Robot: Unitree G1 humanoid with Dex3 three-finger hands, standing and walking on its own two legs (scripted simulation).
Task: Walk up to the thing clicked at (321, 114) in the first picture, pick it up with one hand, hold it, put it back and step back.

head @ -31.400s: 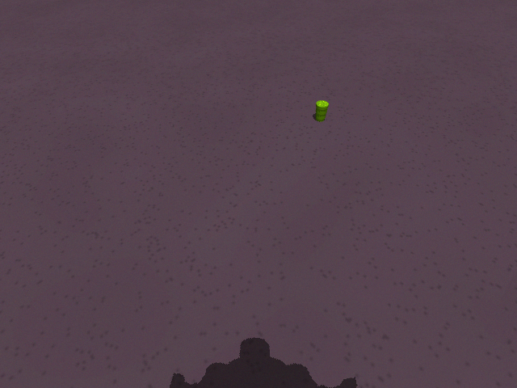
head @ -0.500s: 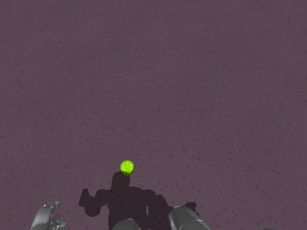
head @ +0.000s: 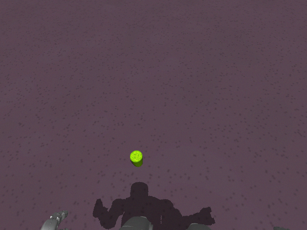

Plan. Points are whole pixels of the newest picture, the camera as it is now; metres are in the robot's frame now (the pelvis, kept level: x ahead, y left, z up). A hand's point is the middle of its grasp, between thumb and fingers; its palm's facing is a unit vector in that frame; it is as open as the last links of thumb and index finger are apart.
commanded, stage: step back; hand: left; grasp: from above
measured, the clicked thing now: (137, 159) +0.56 +0.18 -0.70
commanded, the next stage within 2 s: none
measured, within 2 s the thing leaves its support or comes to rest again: neither
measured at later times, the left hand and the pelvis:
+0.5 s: hand out of the picture -0.05 +0.25 -0.16, palm faces -0.04 -0.92 -0.39, open 7.3 cm; pelvis -0.15 -0.02 -0.01, yaw -2 degrees
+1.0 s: hand out of the picture -0.20 +0.24 -0.15, palm faces +0.01 -0.93 -0.38, open 7.3 cm; pelvis -0.31 -0.03 +0.00, yaw +0 degrees
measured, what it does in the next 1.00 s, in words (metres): walks backwards: left foot, then right foot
